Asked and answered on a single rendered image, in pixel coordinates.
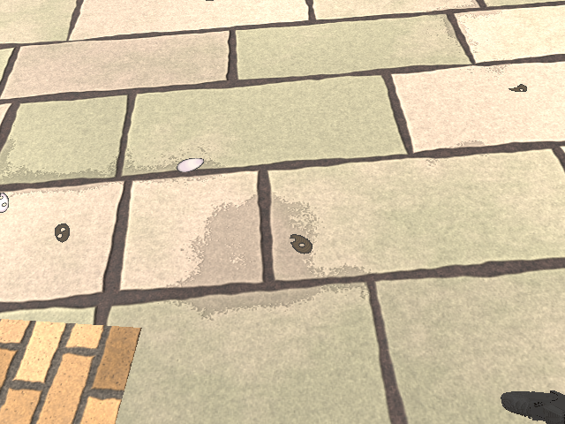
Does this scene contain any right robot hand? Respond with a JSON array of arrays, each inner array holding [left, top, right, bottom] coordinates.
[[501, 390, 565, 424]]

